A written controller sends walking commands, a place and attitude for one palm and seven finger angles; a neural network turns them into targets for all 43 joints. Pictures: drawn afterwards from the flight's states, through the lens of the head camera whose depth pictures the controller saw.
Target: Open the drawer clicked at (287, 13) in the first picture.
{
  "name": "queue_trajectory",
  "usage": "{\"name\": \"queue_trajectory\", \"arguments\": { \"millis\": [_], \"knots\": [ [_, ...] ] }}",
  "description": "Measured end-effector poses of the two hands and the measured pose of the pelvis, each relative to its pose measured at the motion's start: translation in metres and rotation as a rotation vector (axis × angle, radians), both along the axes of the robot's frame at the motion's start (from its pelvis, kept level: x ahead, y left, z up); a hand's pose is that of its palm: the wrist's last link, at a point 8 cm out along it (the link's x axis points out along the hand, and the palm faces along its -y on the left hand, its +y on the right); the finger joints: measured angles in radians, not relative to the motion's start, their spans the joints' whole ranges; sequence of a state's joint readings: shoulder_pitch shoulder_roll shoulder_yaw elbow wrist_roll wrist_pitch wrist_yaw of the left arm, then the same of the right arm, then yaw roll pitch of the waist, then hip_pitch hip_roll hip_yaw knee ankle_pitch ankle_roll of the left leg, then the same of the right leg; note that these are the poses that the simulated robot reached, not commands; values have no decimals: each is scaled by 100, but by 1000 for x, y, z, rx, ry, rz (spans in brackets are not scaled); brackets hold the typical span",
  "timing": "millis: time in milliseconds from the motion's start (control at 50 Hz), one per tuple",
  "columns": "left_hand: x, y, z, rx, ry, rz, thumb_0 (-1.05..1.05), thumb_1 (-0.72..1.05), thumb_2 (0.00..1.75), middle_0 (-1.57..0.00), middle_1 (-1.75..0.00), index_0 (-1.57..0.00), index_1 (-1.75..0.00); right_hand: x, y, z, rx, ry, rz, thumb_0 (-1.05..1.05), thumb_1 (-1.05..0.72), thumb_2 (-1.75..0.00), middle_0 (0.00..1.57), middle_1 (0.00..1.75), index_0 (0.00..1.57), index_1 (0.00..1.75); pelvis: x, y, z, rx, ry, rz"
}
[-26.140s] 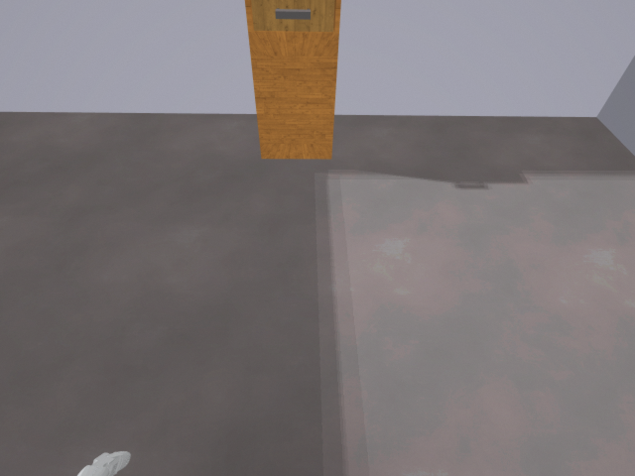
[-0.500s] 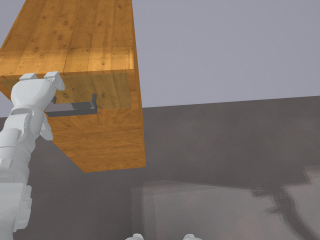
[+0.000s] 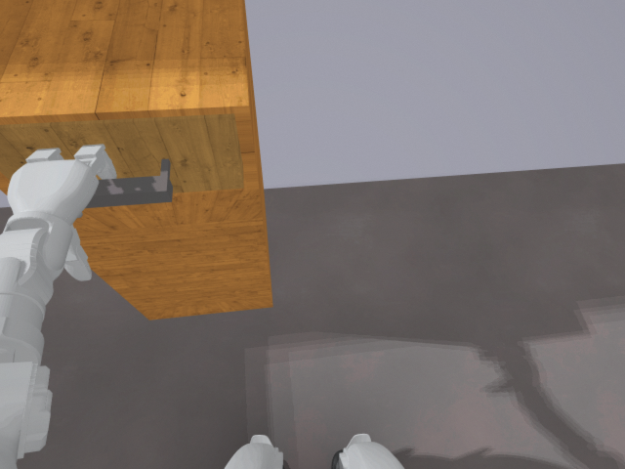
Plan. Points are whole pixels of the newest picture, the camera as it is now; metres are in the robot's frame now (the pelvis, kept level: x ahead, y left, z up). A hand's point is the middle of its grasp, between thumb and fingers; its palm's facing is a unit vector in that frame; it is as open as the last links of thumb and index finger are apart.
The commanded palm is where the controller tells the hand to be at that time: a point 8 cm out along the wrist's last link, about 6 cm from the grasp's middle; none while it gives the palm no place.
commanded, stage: lower the fingers behind the handle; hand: left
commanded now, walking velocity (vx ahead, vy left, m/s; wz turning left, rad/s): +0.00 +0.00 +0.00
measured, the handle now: (120, 179) +0.49 +0.28 +0.00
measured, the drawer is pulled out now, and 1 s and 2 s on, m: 0.00 0.00 0.00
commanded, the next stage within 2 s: close the thumb around the handle in 1.02 s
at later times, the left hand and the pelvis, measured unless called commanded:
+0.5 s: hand (82, 224) +0.43 +0.32 -0.01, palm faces -0.10 -0.05 -0.99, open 13.9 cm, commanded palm +0.42 +0.31 +0.04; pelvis +0.00 +0.00 -0.01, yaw -1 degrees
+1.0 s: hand (82, 221) +0.44 +0.32 -0.01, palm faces -0.12 -0.03 -0.99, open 13.9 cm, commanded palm +0.43 +0.31 +0.03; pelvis -0.01 +0.00 -0.02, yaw -1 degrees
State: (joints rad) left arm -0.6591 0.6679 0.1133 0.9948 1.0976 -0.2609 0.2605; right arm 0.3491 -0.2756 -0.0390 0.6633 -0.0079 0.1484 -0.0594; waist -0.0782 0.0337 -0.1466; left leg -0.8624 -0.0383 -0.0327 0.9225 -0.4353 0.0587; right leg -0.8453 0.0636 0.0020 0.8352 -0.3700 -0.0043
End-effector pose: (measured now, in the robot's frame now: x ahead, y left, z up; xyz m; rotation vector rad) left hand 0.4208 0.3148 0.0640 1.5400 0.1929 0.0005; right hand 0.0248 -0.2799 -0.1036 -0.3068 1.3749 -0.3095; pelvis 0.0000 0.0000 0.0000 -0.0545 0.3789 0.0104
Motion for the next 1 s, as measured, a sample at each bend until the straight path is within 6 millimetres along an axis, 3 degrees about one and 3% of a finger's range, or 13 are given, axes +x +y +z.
{"name": "queue_trajectory", "arguments": {
  "millis": [160, 360, 560, 700, 860, 1000],
  "knots": [
    [3, 5, -1, 10, -110, 31, 0, -49, 31, -33, -121, -35, -124, -3, 4, -14, 24, 45, 6, 1, -91, -90, 20, 30, 20, 30, 2, 3, -9, -11, 23, 3],
    [-1, 3, -7, 16, 1, 84, 0, -49, 31, -32, -120, -32, -122, 14, 16, -11, 66, -24, 5, 1, -91, -89, 20, 30, 20, 30, 2, 4, -2, -3, -3, -12],
    [-5, 6, -24, -7, -65, 14, 0, -49, 31, -32, -120, -31, -121, 12, 5, -20, 17, -8, 29, 1, -91, -89, 20, 30, 20, 30, -3, 4, -18, -11, 40, -7],
    [-4, 5, -29, 17, -122, 54, 0, -49, 31, -31, -120, -29, -120, 8, 5, -32, 33, 23, 35, 1, -91, -90, 20, 30, 20, 30, -6, 5, -25, -16, 53, -3],
    [-3, 1, -23, 26, -39, 102, 0, -49, 31, -31, -120, -29, -120, 5, 14, -24, 58, 4, 16, 1, -91, -89, 20, 30, 20, 30, -6, 2, -15, -10, 25, -5],
    [2, 4, -23, 15, -3, 64, 0, -49, 31, -31, -120, -30, -120, -3, 8, -20, 33, 6, 9, 1, -91, -89, 20, 30, 20, 30, -6, 0, -16, -8, 31, -8]
  ]
}}
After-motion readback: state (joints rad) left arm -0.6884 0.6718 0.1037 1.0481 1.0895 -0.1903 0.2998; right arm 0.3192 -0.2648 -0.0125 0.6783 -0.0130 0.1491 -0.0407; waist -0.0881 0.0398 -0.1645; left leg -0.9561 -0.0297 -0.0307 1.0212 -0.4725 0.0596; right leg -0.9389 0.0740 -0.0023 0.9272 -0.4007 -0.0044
